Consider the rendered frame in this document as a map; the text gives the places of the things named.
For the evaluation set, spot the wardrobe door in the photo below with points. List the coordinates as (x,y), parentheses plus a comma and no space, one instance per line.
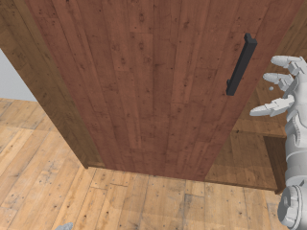
(19,22)
(148,77)

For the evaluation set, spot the right robot forearm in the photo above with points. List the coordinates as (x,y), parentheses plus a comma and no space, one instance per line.
(296,146)

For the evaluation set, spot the handle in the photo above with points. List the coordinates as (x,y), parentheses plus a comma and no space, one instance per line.
(241,65)

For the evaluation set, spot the right robot upper arm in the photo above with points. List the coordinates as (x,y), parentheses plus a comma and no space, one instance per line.
(292,208)

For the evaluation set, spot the right robot hand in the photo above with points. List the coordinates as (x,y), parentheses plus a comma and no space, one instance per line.
(296,87)

